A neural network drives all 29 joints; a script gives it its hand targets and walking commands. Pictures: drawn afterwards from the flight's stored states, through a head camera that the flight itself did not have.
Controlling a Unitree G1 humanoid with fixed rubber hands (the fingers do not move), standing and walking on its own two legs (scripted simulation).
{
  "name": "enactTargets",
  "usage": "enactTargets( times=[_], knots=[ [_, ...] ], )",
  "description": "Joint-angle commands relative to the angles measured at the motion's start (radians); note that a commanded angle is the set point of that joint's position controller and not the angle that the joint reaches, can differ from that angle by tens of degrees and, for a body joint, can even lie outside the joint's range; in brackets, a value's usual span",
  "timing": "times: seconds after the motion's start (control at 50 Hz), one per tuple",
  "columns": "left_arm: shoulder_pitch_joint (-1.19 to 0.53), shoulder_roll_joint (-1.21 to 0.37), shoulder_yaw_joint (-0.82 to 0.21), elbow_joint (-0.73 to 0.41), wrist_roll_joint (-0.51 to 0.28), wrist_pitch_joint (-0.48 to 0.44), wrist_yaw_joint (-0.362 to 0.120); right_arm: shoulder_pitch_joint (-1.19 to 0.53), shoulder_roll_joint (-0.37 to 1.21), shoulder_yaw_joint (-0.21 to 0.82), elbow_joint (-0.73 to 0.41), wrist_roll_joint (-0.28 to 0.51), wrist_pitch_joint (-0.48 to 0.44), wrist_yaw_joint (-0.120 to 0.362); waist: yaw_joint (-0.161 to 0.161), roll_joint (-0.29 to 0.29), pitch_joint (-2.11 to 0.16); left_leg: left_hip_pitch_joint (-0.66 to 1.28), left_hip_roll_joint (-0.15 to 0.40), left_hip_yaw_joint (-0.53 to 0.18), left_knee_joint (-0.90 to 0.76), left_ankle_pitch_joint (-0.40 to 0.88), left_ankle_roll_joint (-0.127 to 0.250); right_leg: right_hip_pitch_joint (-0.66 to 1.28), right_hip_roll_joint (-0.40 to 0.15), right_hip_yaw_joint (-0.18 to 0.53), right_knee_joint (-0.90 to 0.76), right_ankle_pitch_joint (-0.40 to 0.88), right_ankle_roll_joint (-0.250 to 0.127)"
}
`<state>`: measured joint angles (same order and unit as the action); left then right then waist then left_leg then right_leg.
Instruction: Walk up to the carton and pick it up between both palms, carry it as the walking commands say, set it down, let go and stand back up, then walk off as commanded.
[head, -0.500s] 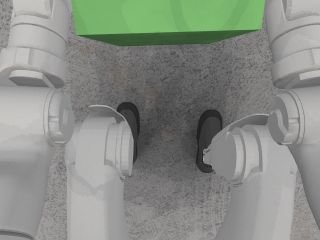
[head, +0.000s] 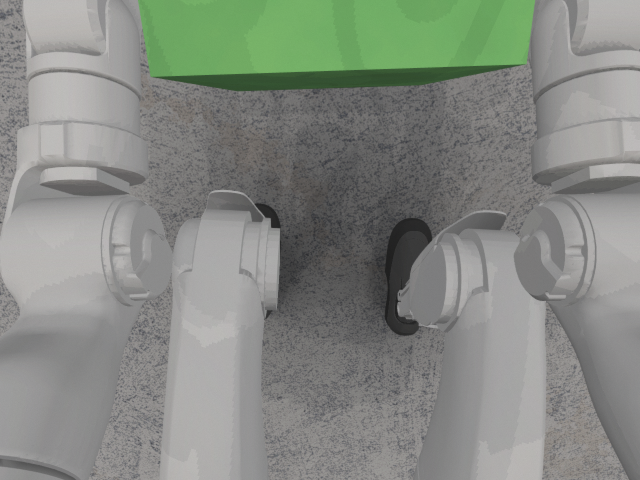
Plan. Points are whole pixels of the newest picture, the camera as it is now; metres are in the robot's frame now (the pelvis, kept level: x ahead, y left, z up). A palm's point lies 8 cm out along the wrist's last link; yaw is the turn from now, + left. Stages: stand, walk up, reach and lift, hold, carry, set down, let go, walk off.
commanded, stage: reach and lift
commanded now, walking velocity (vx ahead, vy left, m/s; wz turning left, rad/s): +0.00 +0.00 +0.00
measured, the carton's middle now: out of the picture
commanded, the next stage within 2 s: none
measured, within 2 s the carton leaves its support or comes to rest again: neither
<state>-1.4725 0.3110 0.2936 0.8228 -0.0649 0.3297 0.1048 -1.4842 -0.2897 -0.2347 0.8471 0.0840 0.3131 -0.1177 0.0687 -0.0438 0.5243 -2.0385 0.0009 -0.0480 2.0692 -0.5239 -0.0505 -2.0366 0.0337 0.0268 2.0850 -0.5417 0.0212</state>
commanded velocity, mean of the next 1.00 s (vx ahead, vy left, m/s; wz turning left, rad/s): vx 0.00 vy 0.00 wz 0.00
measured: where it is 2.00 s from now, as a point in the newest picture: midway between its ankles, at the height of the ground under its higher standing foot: (330, 289)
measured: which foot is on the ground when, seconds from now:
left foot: down 0.00-1.00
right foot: down 0.00-1.00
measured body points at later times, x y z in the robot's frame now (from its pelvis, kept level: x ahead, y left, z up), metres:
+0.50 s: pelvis -0.01 +0.00 +0.04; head +0.35 +0.03 +0.29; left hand +0.55 +0.21 -0.09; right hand +0.58 -0.13 -0.09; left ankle +0.14 +0.14 -0.37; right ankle +0.13 -0.12 -0.37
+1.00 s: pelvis -0.02 +0.00 +0.09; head +0.32 +0.03 +0.36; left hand +0.53 +0.21 -0.02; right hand +0.55 -0.13 -0.02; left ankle +0.14 +0.14 -0.38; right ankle +0.13 -0.12 -0.38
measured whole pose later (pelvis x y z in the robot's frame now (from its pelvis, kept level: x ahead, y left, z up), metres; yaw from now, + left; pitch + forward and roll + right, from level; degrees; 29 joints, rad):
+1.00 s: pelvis -0.02 +0.00 +0.09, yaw +0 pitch +24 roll +0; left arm -1.38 0.22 0.40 0.59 0.05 0.48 0.05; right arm -1.37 -0.21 -0.36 0.59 -0.02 0.47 -0.05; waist 0.07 -0.03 0.52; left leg -1.76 0.00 -0.06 1.76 -0.42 -0.05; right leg -1.75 0.04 0.02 1.77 -0.44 0.02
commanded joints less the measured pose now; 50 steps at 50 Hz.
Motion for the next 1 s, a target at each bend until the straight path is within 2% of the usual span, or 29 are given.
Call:
enactTargets(
  times=[0.0,0.12,0.3,0.34,0.46,0.64,0.78,0.98],
  knots=[
    [-0.783,-1.005,-0.445,-0.289,-0.139,-0.012,-0.301,-0.846,0.961,0.418,-0.295,0.108,-0.023,0.27,0.016,0.029,-2.077,0.722,-0.11,0.164,-0.167,0.35,0.023,0.676,0.104,-0.121,-0.176,0.282,-0.025],
    [-0.777,-1.018,-0.451,-0.324,-0.134,0.011,-0.297,-0.87,0.963,0.433,-0.348,0.109,-0.003,0.278,0.028,0.033,-2.164,0.778,-0.111,0.16,-0.189,0.376,0.022,0.704,0.106,-0.123,-0.199,0.292,-0.023],
    [-0.717,-1.045,-0.446,-0.343,-0.11,0.045,-0.298,-0.828,1.017,0.46,-0.385,0.104,0.036,0.292,0.062,-0.002,-2.274,0.815,-0.116,0.165,-0.242,0.398,0.028,0.786,0.114,-0.122,-0.25,0.32,-0.015],
    [-0.697,-1.059,-0.442,-0.329,-0.099,0.052,-0.304,-0.8,1.028,0.448,-0.367,0.086,0.043,0.295,0.06,-0.001,-2.242,0.789,-0.117,0.165,-0.26,0.375,0.029,0.777,0.115,-0.119,-0.267,0.304,-0.017],
    [-0.686,-1.08,-0.474,-0.377,-0.1,0.062,-0.313,-0.764,1.06,0.468,-0.405,0.083,0.058,0.297,0.055,0.009,-2.31,0.827,-0.126,0.164,-0.298,0.39,0.029,0.824,0.122,-0.113,-0.309,0.329,-0.017],
    [-0.708,-1.096,-0.487,-0.389,-0.102,0.08,-0.318,-0.781,1.045,0.468,-0.428,0.069,0.078,0.302,0.032,0.024,-2.316,0.87,-0.131,0.153,-0.362,0.317,0.027,0.833,0.124,-0.109,-0.379,0.256,-0.021],
    [-0.708,-1.121,-0.475,-0.369,-0.093,0.109,-0.326,-0.802,1.049,0.466,-0.425,0.068,0.103,0.319,0.031,0.023,-2.332,0.917,-0.133,0.148,-0.422,0.25,0.031,0.852,0.124,-0.109,-0.44,0.189,-0.024],
    [-0.66,-1.168,-0.506,-0.405,-0.096,0.124,-0.34,-0.751,1.094,0.493,-0.439,0.071,0.117,0.346,0.031,0.018,-2.401,1.005,-0.141,0.136,-0.492,0.287,0.031,0.93,0.133,-0.103,-0.503,0.228,-0.025]
  ],
)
